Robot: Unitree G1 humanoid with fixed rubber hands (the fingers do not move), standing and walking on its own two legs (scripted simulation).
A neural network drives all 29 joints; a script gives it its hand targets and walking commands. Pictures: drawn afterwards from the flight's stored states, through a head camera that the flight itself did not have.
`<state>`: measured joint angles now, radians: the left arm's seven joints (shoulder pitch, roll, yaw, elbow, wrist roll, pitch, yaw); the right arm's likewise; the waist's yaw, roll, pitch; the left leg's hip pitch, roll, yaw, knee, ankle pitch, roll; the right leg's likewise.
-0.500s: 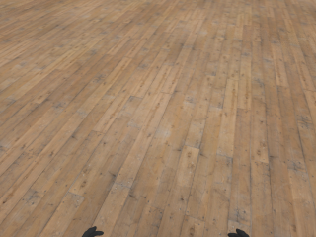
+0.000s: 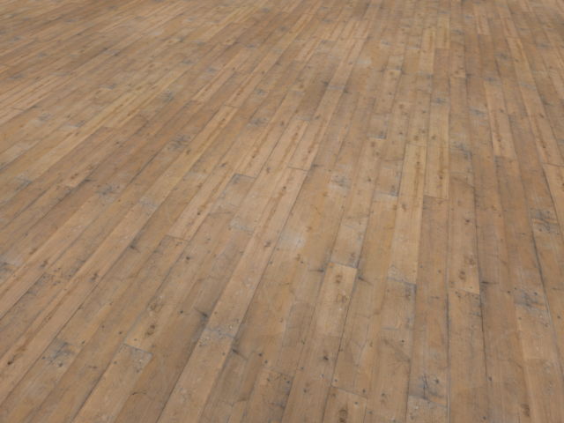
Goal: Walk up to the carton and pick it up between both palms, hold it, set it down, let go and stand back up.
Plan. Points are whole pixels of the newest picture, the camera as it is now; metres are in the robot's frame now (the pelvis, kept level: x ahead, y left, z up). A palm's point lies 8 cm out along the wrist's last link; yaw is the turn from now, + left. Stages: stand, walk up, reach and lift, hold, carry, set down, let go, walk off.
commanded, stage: stand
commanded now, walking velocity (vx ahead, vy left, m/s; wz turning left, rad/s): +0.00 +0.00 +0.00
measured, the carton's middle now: out of the picture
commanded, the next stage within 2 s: none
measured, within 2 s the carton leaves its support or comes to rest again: neither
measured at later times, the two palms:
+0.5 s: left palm out of the picture +0.05 +0.23 -0.12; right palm out of the picture +0.06 -0.23 -0.12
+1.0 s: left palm out of the picture -0.01 +0.22 -0.13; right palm out of the picture +0.00 -0.22 -0.13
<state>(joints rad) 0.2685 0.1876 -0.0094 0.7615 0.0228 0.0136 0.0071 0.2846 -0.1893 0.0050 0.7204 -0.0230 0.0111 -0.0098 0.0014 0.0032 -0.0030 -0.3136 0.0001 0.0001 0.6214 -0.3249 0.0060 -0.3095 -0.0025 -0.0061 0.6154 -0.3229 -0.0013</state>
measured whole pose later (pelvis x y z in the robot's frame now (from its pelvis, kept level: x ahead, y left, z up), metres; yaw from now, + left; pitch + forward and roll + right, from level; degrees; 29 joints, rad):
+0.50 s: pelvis +0.00 +0.00 +0.01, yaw +0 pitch +0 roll +0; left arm 0.28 0.18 0.01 0.91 0.01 0.00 0.02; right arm 0.30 -0.18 -0.01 0.85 -0.02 0.00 -0.02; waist 0.00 0.00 0.01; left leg -0.26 0.00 0.00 0.54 -0.29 0.01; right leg -0.25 0.00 -0.01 0.54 -0.29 0.00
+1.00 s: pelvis +0.00 +0.00 +0.01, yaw +0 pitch -1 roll +0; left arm 0.29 0.14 0.00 1.10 0.01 0.00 0.03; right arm 0.31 -0.14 -0.01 1.06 -0.01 0.00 -0.03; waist 0.00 0.00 0.03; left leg -0.19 0.00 0.00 0.46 -0.25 0.01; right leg -0.18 -0.01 -0.01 0.46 -0.25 0.00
